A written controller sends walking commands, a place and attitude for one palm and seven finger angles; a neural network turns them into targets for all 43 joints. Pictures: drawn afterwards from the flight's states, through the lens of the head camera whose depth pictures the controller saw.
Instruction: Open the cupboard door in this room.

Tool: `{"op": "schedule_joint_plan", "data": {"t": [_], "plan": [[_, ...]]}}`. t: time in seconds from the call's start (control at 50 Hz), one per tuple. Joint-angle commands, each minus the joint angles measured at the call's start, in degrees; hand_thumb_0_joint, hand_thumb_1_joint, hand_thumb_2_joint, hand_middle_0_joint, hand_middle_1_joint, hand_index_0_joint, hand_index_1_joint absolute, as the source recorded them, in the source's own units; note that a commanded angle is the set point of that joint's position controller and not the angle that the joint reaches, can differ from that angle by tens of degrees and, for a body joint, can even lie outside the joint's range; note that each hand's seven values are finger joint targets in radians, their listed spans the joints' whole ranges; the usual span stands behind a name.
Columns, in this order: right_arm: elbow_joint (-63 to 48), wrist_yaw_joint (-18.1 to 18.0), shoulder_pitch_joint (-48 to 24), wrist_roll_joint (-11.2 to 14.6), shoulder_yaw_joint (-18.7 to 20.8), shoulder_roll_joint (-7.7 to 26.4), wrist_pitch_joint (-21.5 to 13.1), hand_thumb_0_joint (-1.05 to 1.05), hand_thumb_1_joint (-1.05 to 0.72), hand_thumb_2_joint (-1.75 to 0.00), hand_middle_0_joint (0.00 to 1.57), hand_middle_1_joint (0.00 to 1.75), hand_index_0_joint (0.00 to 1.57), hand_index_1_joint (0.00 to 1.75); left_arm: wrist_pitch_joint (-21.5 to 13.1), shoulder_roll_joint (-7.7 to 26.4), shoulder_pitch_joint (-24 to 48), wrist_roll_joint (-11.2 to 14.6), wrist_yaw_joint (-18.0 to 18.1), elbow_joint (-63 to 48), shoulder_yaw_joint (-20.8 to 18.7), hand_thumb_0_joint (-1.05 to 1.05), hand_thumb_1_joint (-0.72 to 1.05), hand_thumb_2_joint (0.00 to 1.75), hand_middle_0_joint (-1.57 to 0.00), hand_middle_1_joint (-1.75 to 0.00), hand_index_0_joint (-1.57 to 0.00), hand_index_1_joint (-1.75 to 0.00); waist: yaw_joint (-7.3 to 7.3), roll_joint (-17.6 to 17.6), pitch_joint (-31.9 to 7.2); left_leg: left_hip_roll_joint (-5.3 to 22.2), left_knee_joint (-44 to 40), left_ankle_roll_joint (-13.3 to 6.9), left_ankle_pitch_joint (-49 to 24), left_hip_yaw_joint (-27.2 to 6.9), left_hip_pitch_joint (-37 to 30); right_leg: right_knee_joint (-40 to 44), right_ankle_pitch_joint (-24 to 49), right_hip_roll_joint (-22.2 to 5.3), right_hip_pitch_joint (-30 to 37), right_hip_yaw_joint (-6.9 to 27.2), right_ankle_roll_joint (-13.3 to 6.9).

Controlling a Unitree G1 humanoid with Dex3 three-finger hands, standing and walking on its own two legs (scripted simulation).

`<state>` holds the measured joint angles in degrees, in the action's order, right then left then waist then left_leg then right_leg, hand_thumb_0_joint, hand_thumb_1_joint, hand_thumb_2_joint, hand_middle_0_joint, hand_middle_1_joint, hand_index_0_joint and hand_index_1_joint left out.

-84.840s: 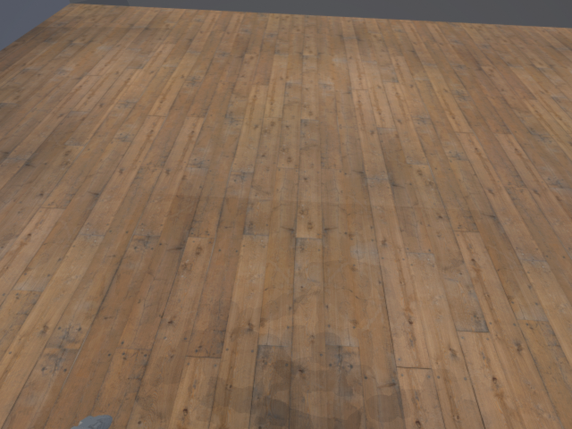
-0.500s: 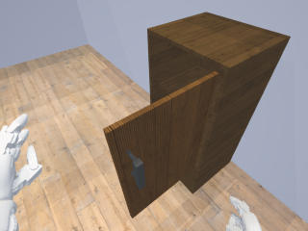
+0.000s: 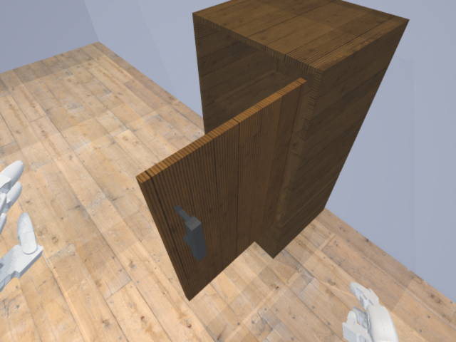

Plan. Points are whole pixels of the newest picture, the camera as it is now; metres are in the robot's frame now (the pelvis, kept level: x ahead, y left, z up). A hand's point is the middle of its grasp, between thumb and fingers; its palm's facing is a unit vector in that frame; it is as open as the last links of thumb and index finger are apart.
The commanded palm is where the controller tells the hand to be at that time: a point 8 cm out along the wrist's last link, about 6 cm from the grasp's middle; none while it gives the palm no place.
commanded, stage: step back with the hand held close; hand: left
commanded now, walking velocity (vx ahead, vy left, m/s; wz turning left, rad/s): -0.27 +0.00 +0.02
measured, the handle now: (190, 233) +0.32 +0.10 -0.01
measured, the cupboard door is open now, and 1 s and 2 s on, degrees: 91 91 91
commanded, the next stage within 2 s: stop stepping back and stand still in 1.20 s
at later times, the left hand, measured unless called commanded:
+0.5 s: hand out of the picture +0.14 +0.28 +0.15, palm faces +0.47 -0.75 -0.47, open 7.4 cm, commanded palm +0.08 +0.32 +0.18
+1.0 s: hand out of the picture +0.10 +0.31 +0.17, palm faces +0.46 -0.76 -0.46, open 7.4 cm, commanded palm +0.04 +0.33 +0.18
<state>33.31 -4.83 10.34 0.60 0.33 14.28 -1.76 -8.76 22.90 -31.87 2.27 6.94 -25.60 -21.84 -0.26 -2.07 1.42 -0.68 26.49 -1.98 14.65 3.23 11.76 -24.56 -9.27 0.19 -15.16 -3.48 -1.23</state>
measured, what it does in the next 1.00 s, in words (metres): lifts its right foot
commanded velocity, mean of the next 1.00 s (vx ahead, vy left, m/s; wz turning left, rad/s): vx -0.34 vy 0.00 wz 0.00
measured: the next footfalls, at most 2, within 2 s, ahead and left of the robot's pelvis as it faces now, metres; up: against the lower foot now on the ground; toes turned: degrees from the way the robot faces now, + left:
right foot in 1.28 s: -0.23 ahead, -0.11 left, +0.00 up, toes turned -3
left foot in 1.46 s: -0.09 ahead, +0.09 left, +0.00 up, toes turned -1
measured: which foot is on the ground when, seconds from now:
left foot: down 0.00-1.00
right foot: down 0.00-0.84, up 0.86-1.00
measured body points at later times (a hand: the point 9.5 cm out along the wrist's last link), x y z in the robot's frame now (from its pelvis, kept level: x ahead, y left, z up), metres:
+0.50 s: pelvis -0.06 +0.01 -0.02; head -0.04 +0.03 +0.43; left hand +0.11 +0.32 +0.18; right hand +0.11 -0.22 -0.10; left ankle -0.01 +0.09 -0.74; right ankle +0.04 -0.10 -0.74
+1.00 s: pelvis -0.09 +0.03 +0.00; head -0.06 +0.08 +0.44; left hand +0.07 +0.34 +0.19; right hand +0.07 -0.20 -0.08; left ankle -0.01 +0.09 -0.74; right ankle -0.15 -0.13 -0.67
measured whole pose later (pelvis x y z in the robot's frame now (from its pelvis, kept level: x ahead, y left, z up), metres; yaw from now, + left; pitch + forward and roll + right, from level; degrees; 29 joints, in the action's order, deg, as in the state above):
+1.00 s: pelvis -0.09 +0.03 +0.00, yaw +2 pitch +3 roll -5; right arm 37.5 -4.0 11.9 -1.2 0.3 9.2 -6.8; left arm -13.7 26.1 -33.1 1.6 10.4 -34.9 -28.0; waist -0.3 1.5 1.4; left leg 1.3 30.1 -4.1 7.6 0.3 25.4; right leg -56.5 -27.3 4.6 -23.1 0.9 0.7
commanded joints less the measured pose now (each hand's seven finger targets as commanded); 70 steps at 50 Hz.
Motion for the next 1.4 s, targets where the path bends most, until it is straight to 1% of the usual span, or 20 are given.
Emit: {"op": "schedule_joint_plan", "data": {"t": [0.0,0.24,0.42,0.54,0.62,0.68,0.72,0.78,0.82,0.84,0.86,0.9,0.96,1.06,1.2,1.26,1.28,1.3,1.32,1.38], "plan": [[-10.2,-0.9,-5.5,0.1,2.7,6.0,-2.3,0.00,-0.90,-0.90,0.20,0.30,0.20,0.30,-3.7,11.0,0.1,0.4,2.2,-12.8,-9.3,0.00,0.90,0.90,-0.20,-0.30,-0.20,-0.30,-0.36,0.3,-10.4,5.5,-2.7,0.3,-15.3,-6.7,4.8,-2.3,17.7,-5.5,9.1,7.4,-0.3],[-10.8,-1.1,-4.0,-0.4,2.8,7.1,-3.9,0.00,-0.90,-0.90,0.20,0.30,0.20,0.30,-5.6,10.9,3.9,-1.9,3.5,-15.2,-10.0,0.00,0.90,0.90,-0.20,-0.30,-0.20,-0.30,0.11,-2.2,-3.6,7.5,-7.3,-3.5,17.9,-11.3,25.2,-6.0,-3.1,-4.1,10.4,9.4,0.4],[-10.2,-0.8,-2.7,-0.8,2.6,6.8,-5.7,0.00,-0.90,-0.90,0.20,0.30,0.20,0.30,-7.3,10.2,5.9,-2.4,3.7,-17.0,-10.1,0.00,0.90,0.90,-0.20,-0.30,-0.20,-0.30,0.47,-2.1,-3.7,7.8,-5.9,-3.8,22.3,-12.3,27.6,-8.1,-7.2,-3.6,8.3,10.3,0.3],[-9.9,-0.7,-3.6,-1.1,2.7,6.6,-5.9,0.00,-0.90,-0.90,0.20,0.30,0.20,0.30,-8.0,10.8,5.2,-2.7,3.5,-16.3,-11.8,0.00,0.90,0.90,-0.20,-0.30,-0.20,-0.30,0.06,-3.2,-4.3,9.9,-7.7,-4.8,21.3,-14.0,34.6,-15.3,2.3,-1.8,15.0,9.3,0.8],[-9.6,-0.2,-2.9,-1.0,2.9,6.2,-5.8,0.00,-0.90,-0.90,0.20,0.30,0.20,0.30,-8.2,10.9,5.2,-2.3,3.2,-17.0,-11.7,0.00,0.90,0.90,-0.20,-0.30,-0.20,-0.30,0.53,1.6,-4.8,6.6,-0.8,-3.5,19.9,-10.9,31.5,-10.2,2.7,-5.3,10.2,14.8,-0.7],[-8.6,0.3,-2.5,-0.9,3.1,5.4,-5.0,0.00,-0.90,-0.90,0.20,0.30,0.20,0.30,-8.0,11.9,4.1,-1.4,3.4,-17.1,-11.8,0.00,0.90,0.90,-0.20,-0.30,-0.20,-0.30,0.82,8.2,-6.3,2.4,11.3,-0.7,15.3,-7.5,20.3,2.3,-6.6,-12.9,-1.3,21.6,-4.6],[-7.7,0.9,-2.3,-0.7,2.9,4.6,-4.1,0.00,-0.90,-0.90,0.20,0.30,0.20,0.30,-7.9,12.3,2.6,-0.5,4.0,-18.0,-11.7,0.00,0.90,0.90,-0.20,-0.30,-0.20,-0.30,1.02,10.5,-8.7,0.7,18.7,0.7,10.5,-5.3,10.5,6.4,-7.9,-16.7,-8.4,20.0,-6.6],[-7.5,0.3,-3.2,-0.6,3.0,5.1,-3.3,0.00,-0.90,-0.90,0.20,0.30,0.20,0.30,-7.9,13.3,-0.7,-0.2,4.6,-19.5,-13.1,0.00,0.90,0.90,-0.20,-0.30,-0.20,-0.30,1.27,4.6,-8.8,3.3,6.3,-0.6,10.7,-9.0,8.4,0.8,-8.2,-11.4,-10.0,11.8,-3.2],[-9.0,-0.6,-5.5,-1.5,3.0,7.2,-4.3,0.00,-0.90,-0.90,0.20,0.30,0.20,0.30,-9.2,12.8,-0.9,-1.2,4.6,-22.7,-14.3,0.00,0.90,0.90,-0.20,-0.30,-0.20,-0.30,0.72,-16.5,-6.7,17.2,-15.8,-6.3,23.6,-25.5,29.4,-23.6,-10.6,1.7,5.0,3.9,1.8],[-8.4,-1.0,-6.4,-2.1,3.2,5.9,-5.5,0.00,-0.90,-0.90,0.20,0.30,0.20,0.30,-9.5,13.4,0.9,-2.1,4.6,-23.1,-14.8,0.00,0.90,0.90,-0.20,-0.30,-0.20,-0.30,1.07,-19.1,-6.1,22.4,-23.2,-8.2,26.1,-32.0,35.8,-38.9,-13.9,5.4,9.4,5.2,2.2],[-7.4,-1.0,-4.5,-2.1,3.8,4.9,-6.5,0.00,-0.90,-0.90,0.20,0.30,0.20,0.30,-9.4,14.3,1.0,-1.4,4.6,-23.4,-15.3,0.00,0.90,0.90,-0.20,-0.30,-0.20,-0.30,0.99,-10.5,-7.4,22.3,-21.0,-8.2,19.8,-29.9,29.0,-44.4,-17.3,5.5,3.9,8.0,1.6],[-5.9,-0.4,-4.3,-2.2,4.0,4.7,-8.4,0.00,-0.90,-0.90,0.20,0.30,0.20,0.30,-9.1,12.6,0.0,-0.3,4.8,-22.4,-14.1,0.00,0.90,0.90,-0.20,-0.30,-0.20,-0.30,-0.06,-5.0,-9.6,18.2,-12.0,-7.0,-0.3,-22.2,10.1,-39.3,-19.8,3.3,-8.2,7.9,1.5],[-2.8,0.3,-2.6,-2.1,3.1,4.0,-9.9,0.00,-0.90,-0.90,0.20,0.30,0.20,0.30,-8.2,8.8,-0.2,0.1,4.1,-20.8,-8.3,0.00,0.90,0.90,-0.20,-0.30,-0.20,-0.30,0.36,-8.8,-11.1,16.4,-12.3,-4.8,-12.3,-18.0,-2.4,-28.8,-21.1,2.7,-9.9,4.9,2.0],[-1.3,0.5,-2.7,-2.6,2.8,4.5,-10.0,0.00,-0.90,-0.90,0.20,0.30,0.20,0.30,-6.2,9.0,5.2,0.6,2.9,-20.1,-5.4,0.00,0.90,0.90,-0.20,-0.30,-0.20,-0.30,0.43,-12.4,-14.4,14.1,-16.8,-2.0,-14.1,-13.5,-10.8,-16.0,-21.7,4.7,-4.9,2.0,1.2],[-5.1,1.9,-6.3,-2.8,1.8,3.7,-6.3,0.00,-0.90,-0.90,0.20,0.30,0.20,0.30,-6.3,15.1,0.0,3.9,1.0,-22.3,-11.9,0.00,0.90,0.90,-0.20,-0.30,-0.20,-0.30,-1.42,-9.1,-17.3,10.9,-11.9,2.3,-16.9,-5.6,-8.7,7.7,-9.6,2.2,4.7,0.9,-1.5],[-5.8,1.7,-6.4,-2.5,0.4,2.6,-4.9,0.00,-0.90,-0.90,0.20,0.30,0.20,0.30,-8.2,20.8,-0.4,3.9,1.7,-22.4,-16.5,0.00,0.90,0.90,-0.20,-0.30,-0.20,-0.30,-1.56,7.4,-11.5,2.4,17.0,4.6,5.3,-1.5,-1.1,16.2,3.1,-19.3,-9.4,15.6,-8.4],[-5.6,1.3,-6.9,-1.4,0.9,2.7,-5.3,0.00,-0.90,-0.90,0.20,0.30,0.20,0.30,-7.2,17.0,-0.4,3.4,1.1,-18.3,-13.0,0.00,0.90,0.90,-0.20,-0.30,-0.20,-0.30,-1.58,13.3,-7.6,-1.7,28.2,4.6,10.6,-2.9,7.4,13.5,10.7,-20.1,-9.1,14.5,-9.7],[-5.5,1.2,-5.7,-0.7,1.3,2.9,-5.0,0.00,-0.90,-0.90,0.20,0.30,0.20,0.30,-5.8,15.4,-1.7,2.1,1.0,-16.1,-12.6,0.00,0.90,0.90,-0.20,-0.30,-0.20,-0.30,-0.44,14.6,-7.3,-0.7,32.7,3.8,9.9,-3.9,13.7,7.7,23.3,-18.0,-4.0,10.4,-8.9],[-6.5,0.9,-6.0,-0.4,0.2,1.3,-4.4,0.00,-0.90,-0.90,0.20,0.30,0.20,0.30,-4.7,14.3,-2.8,1.4,1.2,-15.2,-12.5,0.00,0.90,0.90,-0.20,-0.30,-0.20,-0.30,0.40,12.1,-6.9,1.2,28.4,3.4,7.4,-3.2,15.8,3.5,30.5,-15.3,1.2,6.5,-7.2],[-5.9,-1.0,-5.1,-0.5,-0.3,3.9,-4.9,0.00,-0.90,-0.90,0.20,0.30,0.20,0.30,-3.5,13.2,0.5,1.3,2.3,-14.7,-10.9,0.00,0.90,0.90,-0.20,-0.30,-0.20,-0.30,1.71,2.4,-6.1,0.9,4.9,2.0,-6.5,-0.3,2.2,-0.6,23.9,-10.2,0.3,3.3,-2.2]]}}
